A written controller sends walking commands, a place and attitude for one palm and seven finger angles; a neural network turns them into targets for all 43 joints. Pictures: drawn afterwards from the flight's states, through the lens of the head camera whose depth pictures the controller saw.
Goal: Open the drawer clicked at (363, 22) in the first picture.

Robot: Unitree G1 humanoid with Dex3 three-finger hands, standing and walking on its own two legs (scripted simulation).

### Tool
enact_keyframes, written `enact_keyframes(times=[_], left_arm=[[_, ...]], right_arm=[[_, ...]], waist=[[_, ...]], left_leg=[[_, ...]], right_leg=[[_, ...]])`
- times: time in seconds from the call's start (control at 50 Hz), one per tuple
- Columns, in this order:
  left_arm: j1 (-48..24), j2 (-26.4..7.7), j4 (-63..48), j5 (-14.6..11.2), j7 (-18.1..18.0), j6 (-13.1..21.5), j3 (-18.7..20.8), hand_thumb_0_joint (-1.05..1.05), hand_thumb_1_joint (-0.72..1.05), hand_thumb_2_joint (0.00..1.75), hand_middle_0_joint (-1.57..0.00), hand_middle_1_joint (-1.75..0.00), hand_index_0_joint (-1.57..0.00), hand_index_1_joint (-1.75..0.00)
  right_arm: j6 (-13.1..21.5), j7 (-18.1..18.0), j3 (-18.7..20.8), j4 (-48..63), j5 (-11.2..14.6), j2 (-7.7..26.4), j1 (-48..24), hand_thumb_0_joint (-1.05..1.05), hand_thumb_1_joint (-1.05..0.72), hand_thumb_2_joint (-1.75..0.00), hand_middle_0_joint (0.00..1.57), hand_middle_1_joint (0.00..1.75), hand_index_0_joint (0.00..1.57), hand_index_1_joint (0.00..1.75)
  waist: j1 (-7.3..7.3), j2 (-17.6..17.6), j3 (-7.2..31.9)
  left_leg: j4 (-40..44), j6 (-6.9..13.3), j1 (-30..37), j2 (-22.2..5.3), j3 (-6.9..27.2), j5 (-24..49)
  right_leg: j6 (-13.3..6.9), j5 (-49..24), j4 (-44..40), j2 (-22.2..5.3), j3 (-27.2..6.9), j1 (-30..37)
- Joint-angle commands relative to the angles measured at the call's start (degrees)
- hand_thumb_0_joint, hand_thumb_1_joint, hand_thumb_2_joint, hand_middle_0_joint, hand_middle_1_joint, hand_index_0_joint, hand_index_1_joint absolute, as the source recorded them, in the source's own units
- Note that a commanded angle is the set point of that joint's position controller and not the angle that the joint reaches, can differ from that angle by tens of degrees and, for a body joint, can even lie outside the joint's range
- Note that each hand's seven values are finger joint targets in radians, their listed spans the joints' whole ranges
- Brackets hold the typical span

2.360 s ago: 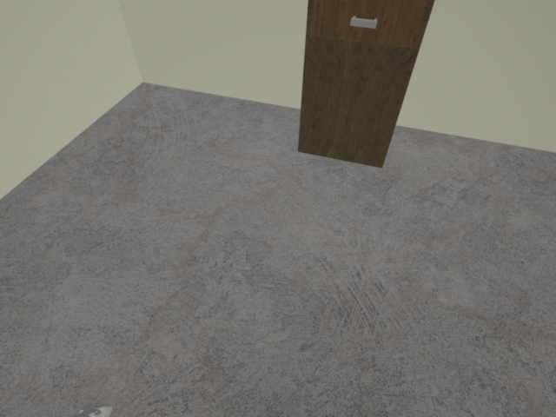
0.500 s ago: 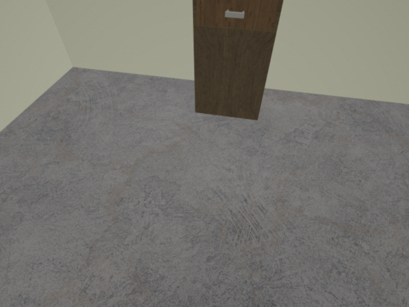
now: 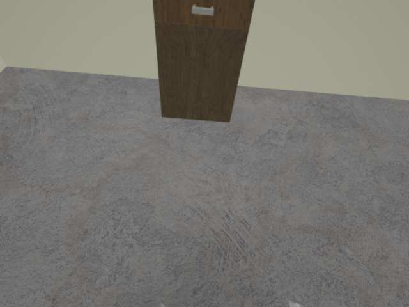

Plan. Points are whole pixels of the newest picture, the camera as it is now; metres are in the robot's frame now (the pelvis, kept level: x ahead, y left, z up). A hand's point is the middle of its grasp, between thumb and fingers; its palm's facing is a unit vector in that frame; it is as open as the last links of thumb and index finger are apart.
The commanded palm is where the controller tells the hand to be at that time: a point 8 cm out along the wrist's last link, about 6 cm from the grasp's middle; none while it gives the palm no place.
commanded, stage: walk to a spot facing it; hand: left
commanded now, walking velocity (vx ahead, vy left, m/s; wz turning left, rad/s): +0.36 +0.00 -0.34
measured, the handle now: (203, 9) +1.38 +0.14 +0.00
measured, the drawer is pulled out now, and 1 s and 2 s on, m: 0.00 0.00 0.00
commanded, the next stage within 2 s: turn to face it in 1.14 s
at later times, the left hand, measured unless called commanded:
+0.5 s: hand (167, 222) +0.34 +0.12 -0.15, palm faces -0.16 -0.97 -0.19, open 7.3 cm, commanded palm none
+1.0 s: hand (161, 173) +0.50 +0.17 -0.16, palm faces -0.20 -0.97 -0.13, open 7.4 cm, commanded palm none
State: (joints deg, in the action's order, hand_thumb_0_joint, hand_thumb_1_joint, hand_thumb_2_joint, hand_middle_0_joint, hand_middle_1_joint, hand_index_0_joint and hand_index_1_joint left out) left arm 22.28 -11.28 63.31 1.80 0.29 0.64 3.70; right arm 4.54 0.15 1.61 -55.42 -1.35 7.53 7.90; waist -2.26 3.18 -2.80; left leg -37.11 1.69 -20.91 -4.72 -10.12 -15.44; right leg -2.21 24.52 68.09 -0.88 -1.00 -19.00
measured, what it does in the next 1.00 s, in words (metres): walks ahead, turning right: right foot, then left foot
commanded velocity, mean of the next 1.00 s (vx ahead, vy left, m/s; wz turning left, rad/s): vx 0.35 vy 0.00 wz -0.29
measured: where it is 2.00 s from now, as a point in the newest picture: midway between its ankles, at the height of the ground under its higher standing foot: (223, 224)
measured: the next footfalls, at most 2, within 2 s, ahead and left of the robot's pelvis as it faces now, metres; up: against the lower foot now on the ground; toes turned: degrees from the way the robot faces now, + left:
right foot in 0.36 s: +0.26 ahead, -0.15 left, +0.00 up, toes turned -16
left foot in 0.74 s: +0.48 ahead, +0.08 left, +0.00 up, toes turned +1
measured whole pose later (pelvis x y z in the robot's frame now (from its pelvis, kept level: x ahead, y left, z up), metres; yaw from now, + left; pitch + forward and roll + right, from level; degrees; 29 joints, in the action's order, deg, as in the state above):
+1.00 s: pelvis +0.44 +0.00 +0.02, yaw -16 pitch -1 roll -1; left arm 16.2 -10.3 61.1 2.2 1.3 -0.6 4.5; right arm 5.0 -1.2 1.9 -61.4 -1.0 7.3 18.7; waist -1.2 2.4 -1.2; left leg -23.0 2.8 -7.6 -3.8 -17.2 -14.6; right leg 0.4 11.5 68.0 -5.3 2.5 -32.3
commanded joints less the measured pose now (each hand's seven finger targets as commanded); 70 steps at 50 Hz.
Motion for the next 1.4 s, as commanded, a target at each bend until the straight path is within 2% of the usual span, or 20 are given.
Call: enact_keyframes(times=[0.0,0.24,0.3,0.32,0.34,0.36,0.42,0.48,0.62,0.7,0.74,0.76,0.82,0.9,1.16,1.22,1.26,1.28,1.3,1.38], left_arm=[[0.20,0.46,-5.39,0.38,1.18,0.16,0.73,0.00,0.90,0.90,-0.20,-0.30,-0.20,-0.30],[-18.18,-0.78,-12.41,0.30,2.16,0.14,0.28,0.00,0.90,0.90,-0.20,-0.30,-0.20,-0.30],[-10.99,-2.81,-9.72,0.40,1.87,1.04,0.68,0.00,0.90,0.90,-0.20,-0.30,-0.20,-0.30],[-2.43,-6.05,-7.07,0.54,1.36,1.72,1.40,0.00,0.90,0.90,-0.20,-0.30,-0.20,-0.30],[6.21,-13.14,-4.80,0.52,0.45,2.44,3.36,0.00,0.90,0.90,-0.20,-0.30,-0.20,-0.30],[9.44,-16.69,-3.56,-0.94,0.02,2.38,3.69,0.00,0.90,0.90,-0.20,-0.30,-0.20,-0.30],[-2.58,-10.09,-5.82,-0.98,-0.71,2.55,1.89,0.00,0.90,0.90,-0.20,-0.30,-0.20,-0.30],[-6.69,-6.43,-6.03,-0.31,-0.86,3.41,0.63,0.00,0.90,0.90,-0.20,-0.30,-0.20,-0.30],[-5.23,-8.31,-4.45,-0.14,-0.43,3.43,1.00,0.00,0.90,0.90,-0.20,-0.30,-0.20,-0.30],[-4.91,-7.73,-4.34,-0.54,-0.21,2.74,1.15,0.00,0.90,0.90,-0.20,-0.30,-0.20,-0.30],[-3.34,-1.84,-6.53,-1.13,0.45,2.48,0.19,0.00,0.90,0.90,-0.20,-0.30,-0.20,-0.30],[-5.93,-3.70,-6.82,-0.59,-0.09,2.24,0.37,0.00,0.90,0.90,-0.20,-0.30,-0.20,-0.30],[-6.76,-2.77,-4.69,-0.13,1.15,1.94,0.81,0.00,0.90,0.90,-0.20,-0.30,-0.20,-0.30],[-2.88,-0.38,-3.54,0.14,0.95,-0.35,1.06,0.00,0.90,0.90,-0.20,-0.30,-0.20,-0.30],[-19.76,1.34,-11.52,-0.19,1.93,-0.59,0.97,0.00,0.90,0.90,-0.20,-0.30,-0.20,-0.30],[-11.97,-0.76,-9.81,0.08,1.40,0.30,1.14,0.00,0.90,0.90,-0.20,-0.30,-0.20,-0.30],[1.23,-6.03,-5.83,0.61,0.23,2.03,2.06,0.00,0.90,0.90,-0.20,-0.30,-0.20,-0.30],[6.63,-12.05,-4.29,0.04,-0.71,2.87,3.13,0.00,0.90,0.90,-0.20,-0.30,-0.20,-0.30],[6.65,-13.09,-4.15,-1.33,-1.17,2.52,2.63,0.00,0.90,0.90,-0.20,-0.30,-0.20,-0.30],[-10.20,-4.83,-7.50,-1.05,-2.27,2.40,-0.43,0.00,0.90,0.90,-0.20,-0.30,-0.20,-0.30]], right_arm=[[0.68,-1.40,1.87,-1.63,-0.21,7.04,8.96,0.00,-0.90,-0.90,0.20,0.30,0.20,0.30],[0.18,-0.82,2.88,-4.99,-0.86,10.63,16.31,0.00,-0.90,-0.90,0.20,0.30,0.20,0.30],[-0.46,-0.79,2.51,-5.42,-0.57,11.31,16.07,0.00,-0.90,-0.90,0.20,0.30,0.20,0.30],[-0.40,-0.33,2.30,-5.29,-0.06,10.64,15.54,0.00,-0.90,-0.90,0.20,0.30,0.20,0.30],[-0.04,0.10,1.51,-3.45,0.67,7.22,16.10,0.00,-0.90,-0.90,0.20,0.30,0.20,0.30],[0.09,-0.12,1.37,-1.14,0.81,7.75,12.00,0.00,-0.90,-0.90,0.20,0.30,0.20,0.30],[-0.80,-0.13,2.08,-1.90,0.21,7.18,6.86,0.00,-0.90,-0.90,0.20,0.30,0.20,0.30],[-2.54,0.17,1.77,-4.17,-0.33,4.94,12.73,0.00,-0.90,-0.90,0.20,0.30,0.20,0.30],[-1.78,1.77,2.07,-0.73,0.10,4.42,6.29,0.00,-0.90,-0.90,0.20,0.30,0.20,0.30],[-0.58,1.08,2.89,-2.98,-0.21,8.46,14.19,0.00,-0.90,-0.90,0.20,0.30,0.20,0.30],[-0.31,-0.02,4.96,-5.69,-1.23,18.91,27.30,0.00,-0.90,-0.90,0.20,0.30,0.20,0.30],[-0.62,-0.75,4.18,-6.40,-0.96,16.74,25.40,0.00,-0.90,-0.90,0.20,0.30,0.20,0.30],[0.43,-1.19,1.92,-3.40,-0.38,8.50,13.99,0.00,-0.90,-0.90,0.20,0.30,0.20,0.30],[1.39,-1.74,1.62,-4.21,0.26,6.89,14.30,0.00,-0.90,-0.90,0.20,0.30,0.20,0.30],[-0.30,-2.07,2.52,-6.79,-0.28,7.04,20.68,0.00,-0.90,-0.90,0.20,0.30,0.20,0.30],[-0.81,-1.93,3.46,-5.47,0.13,9.76,18.57,0.00,-0.90,-0.90,0.20,0.30,0.20,0.30],[-0.96,-1.29,2.69,-5.18,1.05,8.19,18.26,0.00,-0.90,-0.90,0.20,0.30,0.20,0.30],[-0.84,-1.31,1.95,-4.17,1.88,3.44,20.21,0.00,-0.90,-0.90,0.20,0.30,0.20,0.30],[-1.30,-1.95,1.80,-3.32,1.72,4.14,17.98,0.00,-0.90,-0.90,0.20,0.30,0.20,0.30],[-4.61,-1.84,1.06,-5.62,0.46,2.45,16.81,0.00,-0.90,-0.90,0.20,0.30,0.20,0.30]], waist=[[1.19,-10.66,-2.31],[4.94,-8.01,-2.59],[0.78,-7.07,2.08],[-3.23,-2.85,6.79],[-5.99,10.71,14.13],[-6.24,11.31,14.81],[-1.27,-1.03,2.68],[3.77,3.57,0.57],[2.71,5.14,-2.24],[6.94,-3.31,-0.84],[10.31,-27.82,4.56],[9.92,-25.09,4.04],[4.31,-9.21,-3.68],[1.92,-9.46,-0.54],[5.26,-10.77,-5.39],[1.44,-11.60,1.22],[-4.50,-4.46,11.17],[-4.54,8.95,19.58],[-4.31,2.73,19.45],[3.12,-1.70,4.29]], left_leg=[[27.18,4.00,3.01,-14.78,14.30,-7.34],[23.87,5.20,16.36,-15.15,2.37,11.93],[9.72,2.60,16.48,-12.50,-2.08,26.49],[-3.25,0.46,8.86,-10.22,-4.35,27.06],[-22.13,-2.50,-7.52,-3.82,-7.04,4.08],[-34.48,-3.00,-17.31,0.38,-0.44,-17.76],[-36.39,-2.59,-18.13,-6.31,8.24,-6.02],[-26.42,-4.27,-10.77,-6.30,5.83,-2.57],[-4.38,-3.71,-3.96,-3.89,2.91,2.75],[6.41,-2.96,14.90,-1.13,0.89,2.15],[24.78,4.18,26.40,-22.28,32.29,-14.10],[28.51,3.67,23.19,-23.53,36.21,-19.88],[27.98,1.40,11.01,-18.19,19.13,-8.84],[26.68,0.35,12.72,-14.63,5.01,9.54],[19.93,3.79,23.48,-15.91,-7.28,35.48],[5.90,2.41,24.32,-15.97,-9.15,52.28],[-15.89,-1.24,9.81,-11.31,-8.37,35.09],[-35.07,-4.12,-7.47,-0.79,-5.27,-16.84],[-40.94,-3.36,-7.39,-0.08,4.30,-20.78],[-35.98,-3.65,-3.45,-3.80,10.56,-9.29]], right_leg=[[0.56,-8.00,3.70,-5.42,0.34,-13.05],[1.44,-11.60,-29.83,-4.29,7.55,-10.09],[-0.67,-12.20,-38.01,0.13,11.51,4.78],[-2.72,-13.61,-39.65,-1.76,7.88,19.40],[-8.40,-13.83,-43.23,-17.28,-13.48,34.96],[-13.58,-22.08,-49.04,-24.91,-27.75,37.24],[-9.78,-15.34,-52.86,-20.07,-15.10,17.27],[-6.95,-18.84,-55.01,-15.00,-3.84,6.88],[-6.10,-6.85,-55.84,-13.47,-2.40,4.62],[-3.65,-9.33,-42.22,-9.22,0.48,-0.57],[0.93,8.45,-7.13,2.53,8.26,-15.28],[-0.05,6.40,2.50,0.19,1.27,-18.27],[0.32,-8.09,4.55,-5.92,-0.08,-17.49],[2.34,-13.36,2.37,-5.84,1.23,-15.88],[1.81,-13.61,-25.62,-3.33,10.14,-18.24],[-0.65,-13.19,-30.58,1.09,12.60,-5.39],[-2.67,-33.66,-37.65,-4.57,6.99,21.53],[-10.86,-66.60,-36.16,-23.22,-16.73,36.92],[-13.90,-81.09,-38.30,-25.38,-13.30,32.31],[-7.43,-44.54,-48.77,-20.02,-2.59,4.20]])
